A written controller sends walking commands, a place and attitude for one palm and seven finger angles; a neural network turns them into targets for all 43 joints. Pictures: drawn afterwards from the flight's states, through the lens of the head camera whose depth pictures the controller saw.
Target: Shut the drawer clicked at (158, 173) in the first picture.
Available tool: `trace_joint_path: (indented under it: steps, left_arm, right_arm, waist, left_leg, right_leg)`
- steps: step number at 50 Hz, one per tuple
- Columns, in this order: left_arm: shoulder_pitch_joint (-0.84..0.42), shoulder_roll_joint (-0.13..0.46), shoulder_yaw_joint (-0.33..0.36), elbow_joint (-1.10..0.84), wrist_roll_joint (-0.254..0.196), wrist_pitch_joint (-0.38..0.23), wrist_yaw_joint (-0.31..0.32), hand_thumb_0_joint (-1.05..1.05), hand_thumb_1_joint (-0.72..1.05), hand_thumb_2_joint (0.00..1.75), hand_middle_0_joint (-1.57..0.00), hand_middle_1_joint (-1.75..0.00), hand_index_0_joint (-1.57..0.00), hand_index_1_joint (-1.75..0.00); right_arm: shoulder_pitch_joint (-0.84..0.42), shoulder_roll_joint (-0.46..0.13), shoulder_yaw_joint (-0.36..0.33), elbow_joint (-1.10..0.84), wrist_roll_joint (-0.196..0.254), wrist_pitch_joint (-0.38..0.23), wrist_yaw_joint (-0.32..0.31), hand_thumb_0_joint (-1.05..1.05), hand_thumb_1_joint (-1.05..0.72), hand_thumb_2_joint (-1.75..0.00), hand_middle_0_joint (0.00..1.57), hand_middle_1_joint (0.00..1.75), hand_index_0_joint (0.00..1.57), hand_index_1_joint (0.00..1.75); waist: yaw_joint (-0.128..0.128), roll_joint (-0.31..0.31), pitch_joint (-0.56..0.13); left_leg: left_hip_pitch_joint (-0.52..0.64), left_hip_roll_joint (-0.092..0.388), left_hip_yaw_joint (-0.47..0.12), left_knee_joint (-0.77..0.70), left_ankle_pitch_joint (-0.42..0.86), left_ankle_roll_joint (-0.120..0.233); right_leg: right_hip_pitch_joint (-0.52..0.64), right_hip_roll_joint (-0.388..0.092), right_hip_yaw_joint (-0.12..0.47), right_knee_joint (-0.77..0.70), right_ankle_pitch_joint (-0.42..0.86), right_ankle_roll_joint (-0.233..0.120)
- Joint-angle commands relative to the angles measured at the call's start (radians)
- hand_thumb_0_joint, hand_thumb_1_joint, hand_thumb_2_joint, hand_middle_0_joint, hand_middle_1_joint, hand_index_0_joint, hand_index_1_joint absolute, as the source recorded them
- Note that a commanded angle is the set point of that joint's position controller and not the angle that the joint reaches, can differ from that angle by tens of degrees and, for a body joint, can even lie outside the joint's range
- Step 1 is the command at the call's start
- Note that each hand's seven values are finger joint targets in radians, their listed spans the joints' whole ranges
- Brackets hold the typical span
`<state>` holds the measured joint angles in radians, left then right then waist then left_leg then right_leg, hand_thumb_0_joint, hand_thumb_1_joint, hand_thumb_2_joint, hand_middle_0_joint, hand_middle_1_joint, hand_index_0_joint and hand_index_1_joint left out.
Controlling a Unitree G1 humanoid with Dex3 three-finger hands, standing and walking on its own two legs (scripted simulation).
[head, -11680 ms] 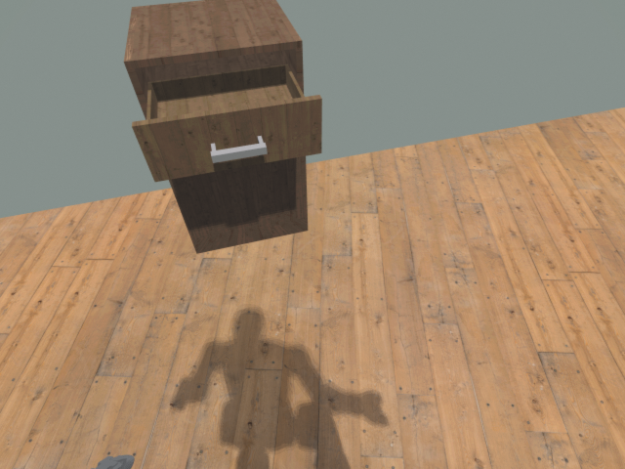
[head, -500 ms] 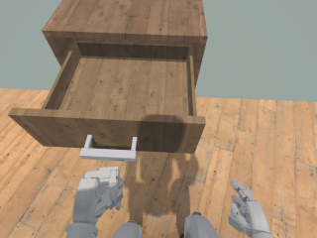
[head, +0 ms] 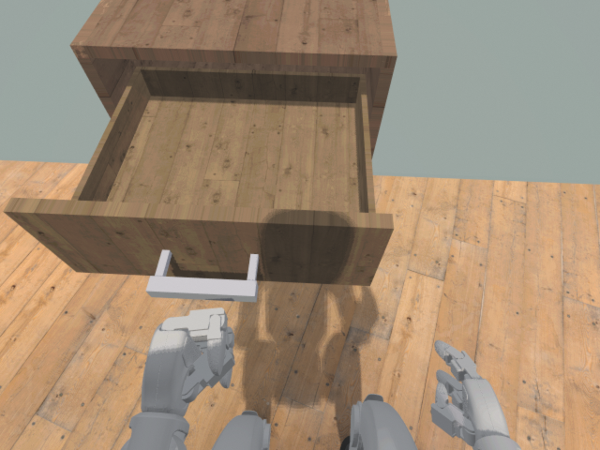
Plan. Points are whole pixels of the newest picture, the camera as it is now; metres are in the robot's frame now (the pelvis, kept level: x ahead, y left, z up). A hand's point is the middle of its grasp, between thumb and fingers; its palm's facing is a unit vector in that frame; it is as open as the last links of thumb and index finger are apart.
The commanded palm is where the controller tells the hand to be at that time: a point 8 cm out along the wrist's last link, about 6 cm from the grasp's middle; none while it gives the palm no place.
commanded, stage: bring the fist close to the handle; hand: left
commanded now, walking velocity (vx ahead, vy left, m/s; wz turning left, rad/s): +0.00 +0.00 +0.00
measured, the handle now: (206, 274) +0.33 +0.13 +0.04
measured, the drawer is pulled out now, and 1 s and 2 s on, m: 0.29 0.23 0.10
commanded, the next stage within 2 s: push the drawer shut in 0.16 s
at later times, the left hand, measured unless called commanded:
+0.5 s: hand (242, 343) +0.24 +0.08 +0.04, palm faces -0.09 -1.00 -0.02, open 3.2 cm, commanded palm +0.23 +0.14 +0.04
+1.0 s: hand (247, 293) +0.31 +0.08 +0.04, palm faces -0.09 -0.99 -0.05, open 3.1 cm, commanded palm +0.30 +0.14 +0.04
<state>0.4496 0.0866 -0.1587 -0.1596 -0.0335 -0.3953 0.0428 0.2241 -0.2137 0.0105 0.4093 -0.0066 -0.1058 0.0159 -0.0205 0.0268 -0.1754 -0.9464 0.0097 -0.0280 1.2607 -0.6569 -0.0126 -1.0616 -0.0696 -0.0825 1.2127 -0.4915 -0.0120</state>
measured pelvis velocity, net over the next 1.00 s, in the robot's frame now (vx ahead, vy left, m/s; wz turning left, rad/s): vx -0.01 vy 0.00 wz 0.01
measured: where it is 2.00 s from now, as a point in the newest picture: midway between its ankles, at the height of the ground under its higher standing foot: outside the picture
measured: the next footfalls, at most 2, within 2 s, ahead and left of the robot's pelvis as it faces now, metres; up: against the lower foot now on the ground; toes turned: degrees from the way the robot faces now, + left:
none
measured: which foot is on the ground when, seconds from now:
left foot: down 0.00-1.00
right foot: down 0.00-1.00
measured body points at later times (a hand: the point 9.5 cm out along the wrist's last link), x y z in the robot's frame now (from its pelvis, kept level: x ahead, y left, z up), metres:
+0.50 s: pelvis -0.01 +0.01 +0.00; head +0.08 +0.01 +0.44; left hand +0.24 +0.13 +0.04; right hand +0.18 -0.22 -0.08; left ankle -0.03 +0.13 -0.63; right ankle +0.05 -0.12 -0.63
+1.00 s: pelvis -0.01 +0.00 +0.00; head +0.09 +0.00 +0.44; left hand +0.31 +0.14 +0.04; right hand +0.16 -0.23 -0.10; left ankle -0.03 +0.13 -0.63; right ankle +0.05 -0.12 -0.63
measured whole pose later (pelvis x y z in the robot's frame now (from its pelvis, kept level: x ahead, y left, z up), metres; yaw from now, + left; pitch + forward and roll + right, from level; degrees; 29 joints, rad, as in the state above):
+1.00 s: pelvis -0.01 +0.00 +0.00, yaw +0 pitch +20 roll -1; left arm -0.03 0.11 -0.11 0.19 -0.05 -0.35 0.08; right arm 0.20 -0.23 0.02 0.51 -0.01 -0.08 0.00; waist -0.05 0.03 -0.14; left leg -0.97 0.00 -0.03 1.24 -0.62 -0.01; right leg -1.08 -0.08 -0.08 1.18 -0.45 -0.01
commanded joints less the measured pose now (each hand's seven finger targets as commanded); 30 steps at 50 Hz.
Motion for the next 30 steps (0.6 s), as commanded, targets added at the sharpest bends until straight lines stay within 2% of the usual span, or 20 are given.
trace_joint_path:
  steps: [1,2,5,6,9,11,13,15,16,17,19,23,24,27,28,29,30]
  left_arm:
    - [-0.024,0.014,-0.018,-0.172,0.007,-0.058,0.0,0.0,0.9,0.9,-1.4,-1.6,-1.4,-1.6]
    - [-0.032,0.011,-0.019,-0.17,0.012,-0.062,0.001,0.0,0.9,0.9,-1.4,-1.6,-1.4,-1.6]
    - [-0.08,0.014,-0.021,-0.194,0.014,-0.082,0.007,0.0,0.9,0.9,-1.4,-1.6,-1.4,-1.6]
    - [-0.09,0.038,0.003,-0.206,0.014,-0.087,0.016,0.0,0.9,0.9,-1.4,-1.6,-1.4,-1.6]
    - [-0.08,0.032,0.008,-0.214,0.013,-0.096,0.026,0.0,0.9,0.9,-1.4,-1.6,-1.4,-1.6]
    - [-0.074,0.04,0.014,-0.206,0.009,-0.087,0.03,0.0,0.9,0.9,-1.4,-1.6,-1.4,-1.6]
    - [-0.05,0.016,-0.013,-0.212,0.006,-0.075,0.024,0.0,0.9,0.9,-1.4,-1.6,-1.4,-1.6]
    - [-0.089,0.004,-0.038,-0.199,0.005,-0.054,0.017,0.0,0.9,0.9,-1.4,-1.6,-1.4,-1.6]
    - [-0.106,0.012,-0.028,-0.17,0.01,-0.044,0.018,0.0,0.9,0.9,-1.4,-1.6,-1.4,-1.6]
    - [-0.132,0.0,-0.043,-0.163,0.014,-0.04,0.016,0.0,0.9,0.9,-1.4,-1.6,-1.4,-1.6]
    - [-0.155,0.01,-0.028,-0.132,0.018,-0.033,0.02,0.0,0.9,0.9,-1.4,-1.6,-1.4,-1.6]
    - [-0.248,0.028,0.003,-0.119,0.021,-0.036,0.04,0.0,0.9,0.9,-1.4,-1.6,-1.4,-1.6]
    - [-0.254,0.031,0.013,-0.116,0.02,-0.039,0.044,0.0,0.9,0.9,-1.4,-1.6,-1.4,-1.6]
    - [-0.273,0.034,0.032,-0.111,0.013,-0.043,0.06,0.0,0.9,0.9,-1.4,-1.6,-1.4,-1.6]
    - [-0.282,0.023,0.02,-0.116,0.011,-0.043,0.061,0.0,0.9,0.9,-1.4,-1.6,-1.4,-1.6]
    - [-0.311,0.01,0.002,-0.12,0.007,-0.043,0.06,0.0,0.9,0.9,-1.4,-1.6,-1.4,-1.6]
    - [-0.341,0.021,0.013,-0.112,0.005,-0.045,0.064,0.0,0.9,0.9,-1.4,-1.6,-1.4,-1.6]
  right_arm:
    - [-0.031,-0.116,-0.045,-0.164,0.006,-0.048,-0.013,0.0,-0.9,-0.9,0.2,0.3,0.2,0.3]
    - [-0.029,-0.117,-0.044,-0.165,0.005,-0.048,-0.014,0.0,-0.9,-0.9,0.2,0.3,0.2,0.3]
    - [-0.035,-0.113,-0.042,-0.164,0.002,-0.053,-0.017,0.0,-0.9,-0.9,0.2,0.3,0.2,0.3]
    - [-0.033,-0.115,-0.043,-0.163,0.0,-0.052,-0.018,0.0,-0.9,-0.9,0.2,0.3,0.2,0.3]
    - [-0.032,-0.109,-0.044,-0.163,-0.001,-0.053,-0.016,0.0,-0.9,-0.9,0.2,0.3,0.2,0.3]
    - [-0.03,-0.111,-0.043,-0.162,0.0,-0.051,-0.015,0.0,-0.9,-0.9,0.2,0.3,0.2,0.3]
    - [-0.03,-0.112,-0.044,-0.167,0.002,-0.049,-0.01,0.0,-0.9,-0.9,0.2,0.3,0.2,0.3]
    - [-0.027,-0.118,-0.04,-0.166,0.004,-0.045,-0.009,0.0,-0.9,-0.9,0.2,0.3,0.2,0.3]
    - [-0.021,-0.121,-0.039,-0.16,0.004,-0.042,-0.012,0.0,-0.9,-0.9,0.2,0.3,0.2,0.3]
    - [-0.027,-0.122,-0.039,-0.157,0.003,-0.041,-0.014,0.0,-0.9,-0.9,0.2,0.3,0.2,0.3]
    - [-0.024,-0.124,-0.039,-0.154,0.004,-0.041,-0.018,0.0,-0.9,-0.9,0.2,0.3,0.2,0.3]
    - [-0.024,-0.123,-0.037,-0.141,-0.002,-0.039,-0.021,0.0,-0.9,-0.9,0.2,0.3,0.2,0.3]
    - [-0.025,-0.123,-0.038,-0.138,-0.002,-0.039,-0.019,0.0,-0.9,-0.9,0.2,0.3,0.2,0.3]
    - [-0.017,-0.121,-0.039,-0.131,-0.003,-0.038,-0.016,0.0,-0.9,-0.9,0.2,0.3,0.2,0.3]
    - [-0.021,-0.121,-0.038,-0.131,-0.003,-0.036,-0.014,0.0,-0.9,-0.9,0.2,0.3,0.2,0.3]
    - [-0.021,-0.122,-0.037,-0.129,-0.003,-0.036,-0.012,0.0,-0.9,-0.9,0.2,0.3,0.2,0.3]
    - [-0.019,-0.123,-0.039,-0.117,-0.002,-0.036,-0.013,0.0,-0.9,-0.9,0.2,0.3,0.2,0.3]
  waist:
    - [-0.037,-0.095,-0.181]
    - [-0.035,-0.1,-0.189]
    - [-0.029,-0.048,-0.211]
    - [-0.025,-0.05,-0.222]
    - [-0.008,-0.012,-0.268]
    - [-0.01,-0.015,-0.28]
    - [-0.01,-0.013,-0.285]
    - [-0.03,-0.026,-0.254]
    - [-0.04,-0.06,-0.231]
    - [-0.045,-0.056,-0.212]
    - [-0.046,-0.074,-0.198]
    - [-0.036,-0.048,-0.232]
    - [-0.029,-0.028,-0.242]
    - [-0.02,-0.02,-0.292]
    - [-0.018,-0.008,-0.298]
    - [-0.031,-0.007,-0.294]
    - [-0.035,-0.017,-0.288]
  left_leg:
    - [-0.024,-0.027,0.006,-0.179,0.283,0.025]
    - [-0.023,-0.028,0.005,-0.179,0.272,0.026]
    - [-0.005,-0.03,0.004,-0.175,0.262,0.024]
    - [-0.005,-0.029,0.001,-0.176,0.271,0.025]
    - [0.02,-0.031,0.005,-0.18,0.306,0.021]
    - [0.024,-0.03,0.005,-0.181,0.327,0.022]
    - [0.036,-0.029,0.005,-0.19,0.34,0.02]
    - [0.028,-0.029,0.003,-0.192,0.318,0.022]
    - [0.013,-0.026,-0.003,-0.192,0.303,0.024]
    - [0.007,-0.026,-0.003,-0.192,0.284,0.024]
    - [-0.004,-0.026,-0.004,-0.19,0.259,0.025]
    - [0.012,-0.029,-0.006,-0.194,0.282,0.023]
    - [0.021,-0.029,-0.002,-0.197,0.288,0.021]
    - [0.045,-0.03,0.0,-0.202,0.344,0.019]
    - [0.051,-0.029,0.002,-0.205,0.359,0.018]
    - [0.054,-0.028,0.0,-0.204,0.352,0.018]
    - [0.053,-0.026,-0.002,-0.202,0.354,0.018]
  right_leg:
    - [0.322,0.03,0.054,-0.176,0.171,-0.016]
    - [0.315,0.03,0.052,-0.173,0.152,-0.016]
    - [0.284,0.029,0.049,-0.16,0.127,-0.018]
    - [0.29,0.03,0.048,-0.155,0.131,-0.02]
    - [0.307,0.03,0.046,-0.143,0.169,-0.023]
    - [0.324,0.031,0.047,-0.146,0.195,-0.023]
    - [0.332,0.03,0.041,-0.146,0.214,-0.022]
    - [0.32,0.03,0.041,-0.162,0.194,-0.019]
    - [0.314,0.032,0.04,-0.167,0.173,-0.018]
    - [0.301,0.031,0.042,-0.173,0.152,-0.017]
    - [0.288,0.031,0.042,-0.175,0.123,-0.016]
    - [0.29,0.029,0.038,-0.161,0.139,-0.02]
    - [0.291,0.03,0.039,-0.16,0.146,-0.021]
    - [0.327,0.03,0.038,-0.152,0.21,-0.023]
    - [0.335,0.029,0.037,-0.151,0.228,-0.024]
    - [0.326,0.028,0.035,-0.157,0.22,-0.021]
    - [0.322,0.029,0.035,-0.155,0.225,-0.021]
